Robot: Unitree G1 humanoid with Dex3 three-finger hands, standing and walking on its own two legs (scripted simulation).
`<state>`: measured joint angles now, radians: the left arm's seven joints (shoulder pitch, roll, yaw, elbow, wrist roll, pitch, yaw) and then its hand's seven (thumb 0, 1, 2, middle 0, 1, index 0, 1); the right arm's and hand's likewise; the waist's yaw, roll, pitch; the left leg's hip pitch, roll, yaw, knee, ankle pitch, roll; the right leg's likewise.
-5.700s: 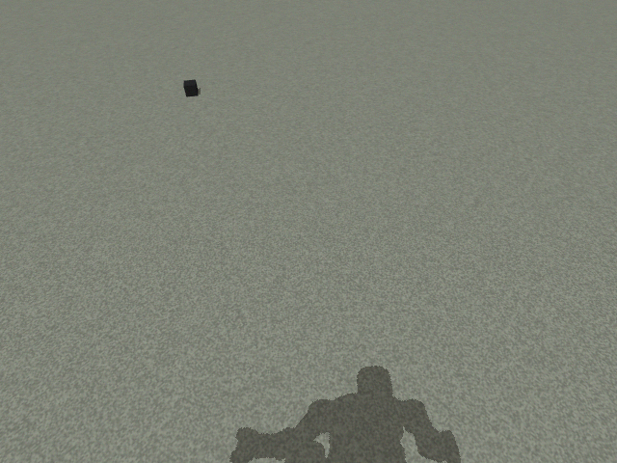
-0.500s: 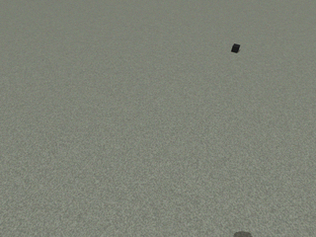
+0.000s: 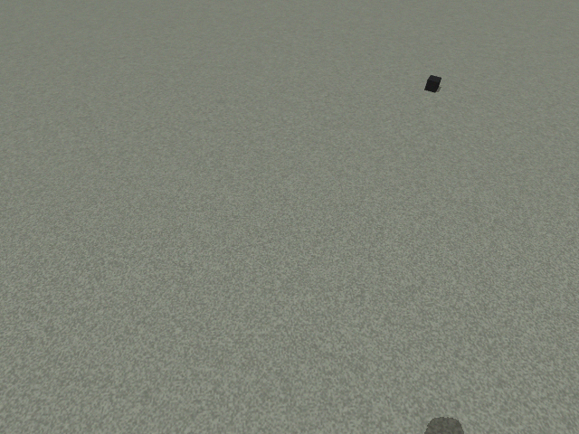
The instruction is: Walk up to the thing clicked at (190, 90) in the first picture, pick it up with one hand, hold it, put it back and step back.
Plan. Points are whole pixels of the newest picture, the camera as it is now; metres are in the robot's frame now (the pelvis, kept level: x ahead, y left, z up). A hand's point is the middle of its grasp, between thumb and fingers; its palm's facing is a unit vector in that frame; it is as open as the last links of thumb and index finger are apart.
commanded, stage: stand
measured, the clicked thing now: (432, 83) +2.30 -0.94 -0.75
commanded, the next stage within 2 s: walk up in 0.02 s
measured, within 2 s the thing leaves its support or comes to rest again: neither
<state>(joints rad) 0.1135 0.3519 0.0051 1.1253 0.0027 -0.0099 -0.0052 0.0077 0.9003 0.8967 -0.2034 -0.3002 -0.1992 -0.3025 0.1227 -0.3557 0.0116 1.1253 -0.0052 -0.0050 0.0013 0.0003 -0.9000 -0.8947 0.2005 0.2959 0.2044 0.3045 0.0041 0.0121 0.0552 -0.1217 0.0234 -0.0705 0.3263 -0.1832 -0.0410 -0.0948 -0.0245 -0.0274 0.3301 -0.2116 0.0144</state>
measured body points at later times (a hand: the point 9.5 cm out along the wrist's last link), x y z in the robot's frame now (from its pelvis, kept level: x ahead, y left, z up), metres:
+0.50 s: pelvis -0.02 -0.01 -0.02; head +0.02 -0.03 +0.42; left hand +0.10 +0.30 -0.13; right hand +0.02 -0.34 -0.15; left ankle +0.00 +0.15 -0.74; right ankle -0.03 -0.12 -0.75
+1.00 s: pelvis -0.02 +0.01 -0.01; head +0.01 +0.01 +0.43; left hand +0.17 +0.28 -0.14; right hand -0.02 -0.30 -0.13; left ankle +0.03 +0.13 -0.75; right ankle -0.06 -0.11 -0.74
